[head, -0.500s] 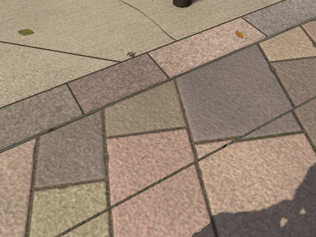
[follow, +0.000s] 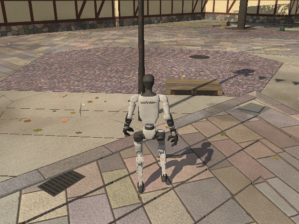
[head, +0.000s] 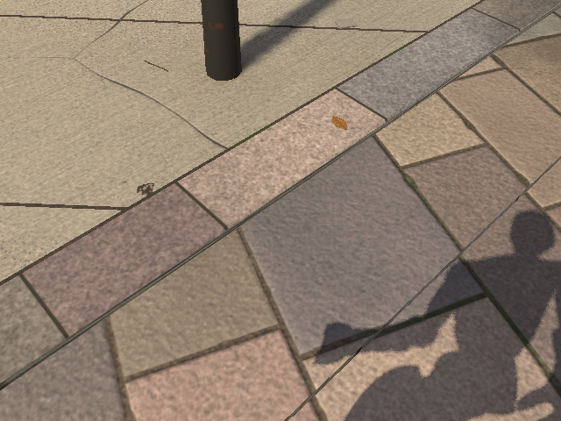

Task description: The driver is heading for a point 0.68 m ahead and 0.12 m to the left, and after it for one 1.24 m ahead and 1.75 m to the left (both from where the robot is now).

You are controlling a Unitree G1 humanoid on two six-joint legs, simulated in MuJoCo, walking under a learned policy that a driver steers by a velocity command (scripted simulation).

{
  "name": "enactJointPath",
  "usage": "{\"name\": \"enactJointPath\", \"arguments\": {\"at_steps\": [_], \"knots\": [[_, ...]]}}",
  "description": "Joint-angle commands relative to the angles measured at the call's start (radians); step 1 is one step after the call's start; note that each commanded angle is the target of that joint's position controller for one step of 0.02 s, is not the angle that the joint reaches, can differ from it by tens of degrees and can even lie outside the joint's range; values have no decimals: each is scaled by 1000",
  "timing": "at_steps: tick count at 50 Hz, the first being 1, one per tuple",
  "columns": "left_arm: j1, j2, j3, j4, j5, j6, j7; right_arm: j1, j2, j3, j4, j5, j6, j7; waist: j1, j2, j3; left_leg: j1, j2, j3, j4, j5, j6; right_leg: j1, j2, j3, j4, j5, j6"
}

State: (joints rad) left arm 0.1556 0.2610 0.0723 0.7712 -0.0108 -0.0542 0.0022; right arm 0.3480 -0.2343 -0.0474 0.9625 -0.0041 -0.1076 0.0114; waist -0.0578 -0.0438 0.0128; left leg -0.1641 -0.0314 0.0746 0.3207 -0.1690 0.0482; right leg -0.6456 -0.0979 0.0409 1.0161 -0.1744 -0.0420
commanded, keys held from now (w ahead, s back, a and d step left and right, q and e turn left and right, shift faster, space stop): w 0.24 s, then w+q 0.76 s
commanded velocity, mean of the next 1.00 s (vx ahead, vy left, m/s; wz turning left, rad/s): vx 0.50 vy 0.00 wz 0.30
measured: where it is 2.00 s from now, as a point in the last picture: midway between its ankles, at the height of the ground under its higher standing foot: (173, 238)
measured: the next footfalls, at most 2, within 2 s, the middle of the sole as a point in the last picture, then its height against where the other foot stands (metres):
right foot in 0.28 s outside the picture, level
left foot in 0.82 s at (232, 382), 0.03 m higher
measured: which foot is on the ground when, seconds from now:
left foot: down 0.00-0.28, up 0.30-0.80, down 0.82-1.00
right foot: up 0.00-0.26, down 0.28-0.84, up 0.86-1.00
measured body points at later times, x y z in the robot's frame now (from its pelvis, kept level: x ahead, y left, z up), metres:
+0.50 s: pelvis +0.27 -0.08 +0.00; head +0.28 -0.10 +0.45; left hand +0.31 +0.19 -0.12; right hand +0.40 -0.35 -0.13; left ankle +0.29 +0.09 -0.65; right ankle +0.27 -0.16 -0.75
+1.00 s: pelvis +0.53 +0.00 +0.02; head +0.56 +0.01 +0.47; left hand +0.58 +0.30 -0.08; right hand +0.73 -0.22 -0.10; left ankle +0.55 +0.08 -0.72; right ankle +0.56 -0.17 -0.63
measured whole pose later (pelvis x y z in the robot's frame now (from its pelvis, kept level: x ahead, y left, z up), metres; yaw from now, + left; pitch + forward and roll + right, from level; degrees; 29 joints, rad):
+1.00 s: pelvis +0.53 +0.00 +0.02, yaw +22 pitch +1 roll +1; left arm 0.16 0.28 0.06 0.78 -0.01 -0.12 0.00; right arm 0.25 -0.27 -0.08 0.76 0.01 -0.06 0.02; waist -0.02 -0.01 0.03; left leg -0.34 -0.11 0.02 0.48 -0.17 0.11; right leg -0.53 -0.09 0.06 1.19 -0.32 -0.01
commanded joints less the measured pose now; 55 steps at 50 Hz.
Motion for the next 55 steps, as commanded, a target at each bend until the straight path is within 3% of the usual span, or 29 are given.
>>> {"name": "enactJointPath", "arguments": {"at_steps": [1, 6, 9, 11, 12, 13, 14, 15, 16, 17, 19, 21, 23, 28, 32, 36, 38, 40, 41, 42, 43, 44, 45, 46, 47, 48, 50, 52, 55], "knots": [[-80, 36, 4, -73, 2, -16, -1, -40, -165, -30, -63, 8, -16, -16, 16, 107, -6, 91, 254, -217, -213, 72, 154, -84, -25, 3, -169, 123, 30], [-198, 22, -7, -92, -10, -20, -21, 27, -183, -33, -36, 17, 5, -19, -32, 133, 44, 115, 254, -136, -200, 108, 137, 0, 17, -50, -400, 197, 46], [-230, 37, -6, -108, -15, -25, -34, 41, -192, -39, -19, 26, 18, -19, -28, 145, 72, 166, 295, -141, -170, 126, 128, 23, 23, -45, -465, 147, 17], [-196, 66, 2, -103, -13, -32, -39, 18, -209, -48, -18, 32, 27, -21, 10, 151, 55, 196, 315, -140, -111, 231, 114, 94, 40, -54, -502, 87, -16], [-122, 88, 15, -83, -9, -35, -38, -10, -219, -50, -23, 34, 32, -22, 62, 152, 12, 193, 301, -118, -24, 393, 98, 209, 68, -79, -532, 84, -37], [28, 132, 40, -32, -4, -36, -30, -11, -198, -43, -24, 33, 36, -22, 131, 127, -78, 140, 250, -85, 155, 520, 74, 425, 95, -95, -551, 94, -63], [225, 201, 64, 11, 7, -36, -18, -15, -149, -23, -46, 15, 37, -21, 207, 35, -226, -60, 195, -50, 449, 339, 34, 740, -47, 57, -517, 101, -115], [291, 301, 80, 31, 19, -30, -15, 93, -15, 15, -67, 7, 19, -15, 147, -252, -342, -461, 7, -33, 817, -305, -33, 1065, -295, 498, -603, -5, -257], [301, 210, 57, 30, 16, -32, -17, 67, -100, -3, -46, 37, -2, -10, 182, -190, -369, -578, 22, -183, 986, -419, -28, 1031, -322, 648, -709, -156, -281], [229, 158, 39, 24, 12, -39, -16, -29, -166, -23, -76, 60, -11, -8, 176, -126, -219, -651, 73, -190, 1028, -340, -9, 914, -288, 499, -722, -155, -230], [92, 86, 15, 17, 14, -48, -19, -106, -155, -29, -91, 40, -3, -17, 115, -46, -87, -586, 154, -170, 936, -159, -7, 663, -208, 280, -787, -69, -170], [45, 55, 8, 30, 25, -63, -22, -66, -122, -32, -84, 38, 28, -17, 62, -72, -49, -490, 183, -181, 888, -78, -9, 543, -164, 151, -852, 15, -143], [59, 64, 11, 56, 28, -71, -20, -52, -87, -30, -85, 41, 52, -15, 44, -46, -23, -506, 181, -179, 906, -46, -16, 506, -161, 63, -875, 122, -146], [108, 85, 10, 99, 34, -58, 4, -166, -70, -25, -144, 28, 69, -12, 57, -2, 37, -684, 166, -208, 822, 89, -35, 542, -166, -75, -892, 213, -134], [160, 117, 11, 111, 31, -45, 16, -299, -41, -4, -203, 20, 63, 14, 104, 19, 63, -675, 152, -91, 640, 147, -22, 602, -164, -175, -896, 341, -107], [225, 133, 10, 126, 20, -12, 26, -410, -19, 9, -277, 26, 53, 48, 134, 11, 76, -686, 118, 10, 517, 64, 15, 742, -187, -243, -812, 562, -86], [203, 162, 12, 108, 16, 1, 35, -385, -39, -2, -297, 28, 54, 60, 92, -41, 23, -532, 47, 85, 480, -16, 43, 742, -188, -283, -704, 910, -77], [169, 206, 22, 97, 9, 14, 48, -228, -104, -37, -282, 36, 60, 63, -13, -113, -70, -304, -35, 112, 433, -103, 91, 731, -197, -292, -475, 1207, -68], [142, 208, 22, 87, 0, 13, 51, -65, -175, -74, -246, 37, 61, 53, -103, -94, -150, -55, -64, 74, 311, -21, 133, 644, -162, -303, -267, 1112, -39], [157, 167, 12, 55, 8, -4, 49, 69, -289, -116, -221, 31, 74, 25, -135, 53, -239, 271, 107, -258, 213, -89, 223, 337, -89, -299, 70, 642, 19], [187, 34, -28, -1, 17, -47, 26, 18, -356, -122, -244, 24, 69, 16, -25, 269, -336, 489, 355, -908, 24, -233, 409, -35, 153, -115, 396, -321, 62], [61, 127, -3, -23, -11, -91, -1, 20, -258, -90, -253, 5, 58, 11, -81, 148, -334, 477, 350, -911, -49, -250, 362, -138, 106, 93, 454, -297, 29], [13, 122, -3, -46, -38, -107, -13, -15, -193, -73, -254, 1, 46, 8, -56, 115, -208, 350, 327, -743, -47, -208, 324, -172, 60, 85, 392, -223, 4], [13, 104, -4, -41, -22, -110, -7, -72, -165, -65, -257, 12, 38, 13, 1, 22, -118, 194, 276, -623, -57, -122, 288, -128, 17, 70, 301, -183, 1], [33, 116, 6, -29, 3, -101, 0, -131, -127, -54, -269, 14, 31, 14, 45, 22, -79, 74, 236, -521, -67, -20, 263, -60, -15, 65, 222, -154, 9], [66, 119, 11, -26, 6, -84, 1, -162, -109, -46, -286, 7, 29, 11, 79, 47, -61, -10, 206, -466, -85, 21, 255, 2, -30, 65, 196, -138, 16], [70, 106, 12, -40, 17, -59, 4, -156, -127, -51, -291, 16, 25, 5, 96, 52, -46, -89, 181, -410, -112, 82, 261, 23, -32, 43, 122, -113, 46], [7, 75, -2, -67, 31, -44, 10, -138, -166, -62, -298, 19, 29, -8, 85, 55, -20, -172, 143, -330, -129, 112, 251, 47, -11, 0, -42, -43, 82], [-105, 54, -15, -96, 22, -46, 7, -94, -192, -72, -306, 21, 35, -19, 34, 105, -21, -186, 108, -292, -106, 67, 211, 104, 35, -9, -282, 146, 102]]}}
